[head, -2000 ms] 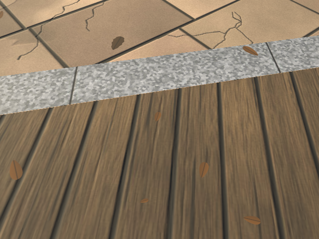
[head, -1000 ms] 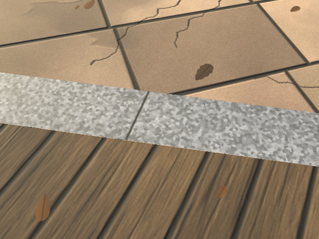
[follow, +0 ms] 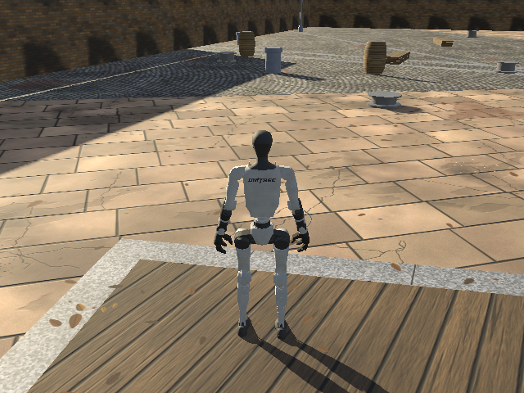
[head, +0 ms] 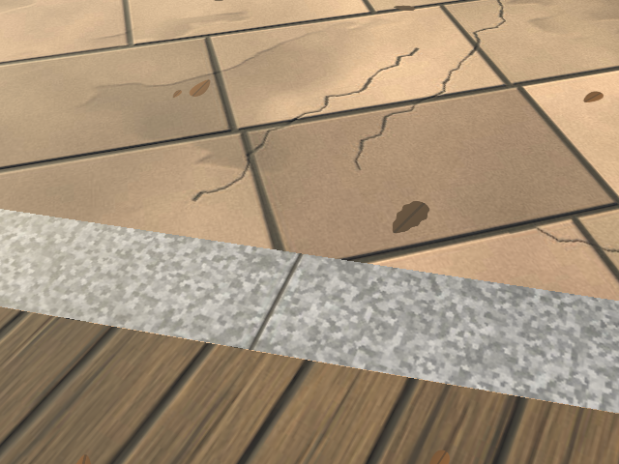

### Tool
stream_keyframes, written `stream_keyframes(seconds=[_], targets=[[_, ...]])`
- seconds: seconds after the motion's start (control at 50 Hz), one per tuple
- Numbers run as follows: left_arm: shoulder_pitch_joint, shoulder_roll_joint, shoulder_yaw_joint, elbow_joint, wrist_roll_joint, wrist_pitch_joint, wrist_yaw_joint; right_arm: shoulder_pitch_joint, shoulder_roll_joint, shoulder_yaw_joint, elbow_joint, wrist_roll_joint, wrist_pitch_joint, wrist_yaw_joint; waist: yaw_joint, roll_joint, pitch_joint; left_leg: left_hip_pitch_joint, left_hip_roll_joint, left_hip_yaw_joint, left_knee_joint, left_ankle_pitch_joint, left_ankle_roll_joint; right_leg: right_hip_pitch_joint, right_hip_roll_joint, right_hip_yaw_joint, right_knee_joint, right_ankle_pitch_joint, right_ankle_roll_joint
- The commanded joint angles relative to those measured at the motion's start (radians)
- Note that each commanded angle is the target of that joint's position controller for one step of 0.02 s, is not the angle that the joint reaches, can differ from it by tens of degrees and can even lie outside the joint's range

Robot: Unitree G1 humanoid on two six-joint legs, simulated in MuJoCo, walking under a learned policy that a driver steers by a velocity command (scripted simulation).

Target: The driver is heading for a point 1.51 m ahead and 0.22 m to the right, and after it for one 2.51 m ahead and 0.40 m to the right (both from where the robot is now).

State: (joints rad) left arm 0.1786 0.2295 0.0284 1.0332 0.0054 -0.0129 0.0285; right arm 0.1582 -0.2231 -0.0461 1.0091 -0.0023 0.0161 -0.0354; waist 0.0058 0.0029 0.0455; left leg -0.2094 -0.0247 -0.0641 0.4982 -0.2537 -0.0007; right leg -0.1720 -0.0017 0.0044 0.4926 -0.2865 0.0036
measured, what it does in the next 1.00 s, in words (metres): stands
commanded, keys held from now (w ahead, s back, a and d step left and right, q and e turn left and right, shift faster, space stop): no key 1.00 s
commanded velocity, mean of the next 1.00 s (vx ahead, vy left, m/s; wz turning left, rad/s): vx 0.00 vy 0.00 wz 0.00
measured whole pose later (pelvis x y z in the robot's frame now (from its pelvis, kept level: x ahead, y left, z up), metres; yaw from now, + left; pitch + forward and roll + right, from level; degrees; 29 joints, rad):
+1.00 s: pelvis +0.00 -0.01 +0.00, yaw +0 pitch -1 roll +0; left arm 0.29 0.18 0.01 1.10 0.00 -0.02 0.04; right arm 0.24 -0.19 -0.01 1.12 0.00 0.00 -0.05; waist 0.00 0.00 0.04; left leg -0.23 -0.01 -0.06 0.49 -0.24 -0.02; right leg -0.19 0.01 0.00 0.49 -0.28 -0.01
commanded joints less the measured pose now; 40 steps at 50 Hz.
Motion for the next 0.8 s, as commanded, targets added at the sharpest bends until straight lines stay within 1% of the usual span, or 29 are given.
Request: stream_keyframes(seconds=[0.02,0.18,0.36,0.8], targets=[[0.016,0.105,0.016,-0.018,0.000,-0.008,0.005,0.000,-0.106,-0.017,-0.015,0.000,-0.009,-0.004,-0.001,-0.004,-0.027,0.031,0.038,-0.029,-0.073,0.173,0.028,-0.042,-0.032,0.028,-0.095,0.124,-0.016],[0.049,0.094,0.009,0.013,0.000,-0.007,0.008,0.014,-0.097,-0.010,0.032,0.000,-0.011,-0.005,-0.002,-0.001,-0.013,0.019,0.034,-0.021,-0.084,0.138,0.024,-0.051,-0.025,0.025,-0.105,0.093,-0.018],[0.088,0.078,0.002,0.035,-0.001,-0.007,0.010,0.039,-0.087,0.000,0.066,0.001,-0.012,-0.007,-0.003,-0.001,-0.003,0.006,0.032,-0.014,-0.090,0.117,0.022,-0.059,-0.021,0.023,-0.110,0.077,-0.020],[0.162,0.049,-0.007,0.051,-0.004,-0.007,0.010,0.104,-0.063,0.017,0.096,0.003,-0.015,-0.011,-0.004,-0.003,0.008,-0.008,0.029,-0.003,-0.087,0.122,0.016,-0.066,-0.016,0.023,-0.110,0.090,-0.027]])
Keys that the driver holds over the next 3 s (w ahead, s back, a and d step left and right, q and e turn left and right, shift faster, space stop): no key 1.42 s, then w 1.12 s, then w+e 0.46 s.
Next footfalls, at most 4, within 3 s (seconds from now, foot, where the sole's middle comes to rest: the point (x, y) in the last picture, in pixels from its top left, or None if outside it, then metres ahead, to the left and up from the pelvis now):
2.16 right None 0.45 -0.11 -0.77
2.70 left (269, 358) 0.76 0.13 -0.77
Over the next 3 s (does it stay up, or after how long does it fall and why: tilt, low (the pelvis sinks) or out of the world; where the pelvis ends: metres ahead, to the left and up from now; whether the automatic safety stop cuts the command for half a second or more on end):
stays up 0.74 0.04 0.01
